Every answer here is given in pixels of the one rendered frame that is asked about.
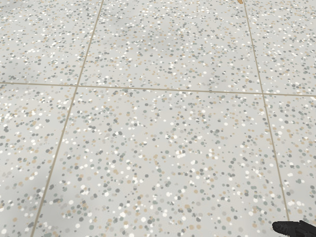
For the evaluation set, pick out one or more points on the right robot hand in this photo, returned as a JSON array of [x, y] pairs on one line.
[[294, 228]]

